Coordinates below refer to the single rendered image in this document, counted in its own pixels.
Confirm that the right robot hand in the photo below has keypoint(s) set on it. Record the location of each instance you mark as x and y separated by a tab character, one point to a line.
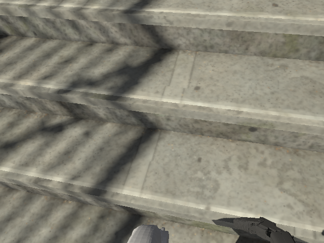
264	229

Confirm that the robot left thigh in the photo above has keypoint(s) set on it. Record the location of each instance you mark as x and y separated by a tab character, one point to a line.
149	234

